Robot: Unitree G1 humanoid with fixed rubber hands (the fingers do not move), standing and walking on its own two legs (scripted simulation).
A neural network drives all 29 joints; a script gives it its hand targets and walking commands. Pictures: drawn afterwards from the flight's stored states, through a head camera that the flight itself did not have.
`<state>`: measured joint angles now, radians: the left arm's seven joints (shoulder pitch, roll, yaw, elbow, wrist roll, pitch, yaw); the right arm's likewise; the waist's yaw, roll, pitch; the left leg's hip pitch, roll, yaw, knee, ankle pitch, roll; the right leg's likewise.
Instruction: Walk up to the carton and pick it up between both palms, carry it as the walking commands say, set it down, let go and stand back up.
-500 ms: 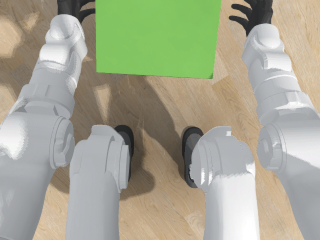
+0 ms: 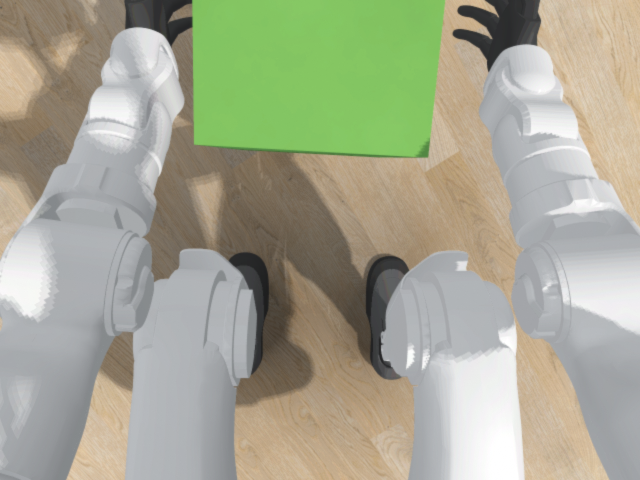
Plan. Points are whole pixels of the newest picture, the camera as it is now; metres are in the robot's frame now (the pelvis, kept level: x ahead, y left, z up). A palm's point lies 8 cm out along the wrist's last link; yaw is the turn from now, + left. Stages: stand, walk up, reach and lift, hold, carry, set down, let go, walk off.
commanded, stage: reach and lift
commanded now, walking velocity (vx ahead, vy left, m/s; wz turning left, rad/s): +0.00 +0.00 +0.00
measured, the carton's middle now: (316, 64) +0.52 +0.01 -0.25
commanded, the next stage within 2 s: none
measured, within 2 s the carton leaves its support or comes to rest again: leaves its support in 0.96 s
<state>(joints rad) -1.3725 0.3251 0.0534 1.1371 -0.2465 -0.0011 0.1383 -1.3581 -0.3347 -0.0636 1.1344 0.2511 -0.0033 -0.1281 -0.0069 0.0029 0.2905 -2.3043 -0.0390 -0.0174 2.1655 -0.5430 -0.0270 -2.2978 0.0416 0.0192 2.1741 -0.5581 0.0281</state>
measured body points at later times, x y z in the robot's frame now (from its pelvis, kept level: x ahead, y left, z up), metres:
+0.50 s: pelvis +0.00 +0.00 +0.01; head +0.37 +0.00 +0.26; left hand +0.54 +0.16 -0.18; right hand +0.54 -0.15 -0.19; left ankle +0.12 +0.12 -0.34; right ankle +0.11 -0.12 -0.34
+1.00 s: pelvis +0.01 +0.00 -0.01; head +0.36 +0.00 +0.27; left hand +0.54 +0.14 -0.18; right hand +0.54 -0.16 -0.18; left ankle +0.12 +0.12 -0.34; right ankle +0.11 -0.12 -0.34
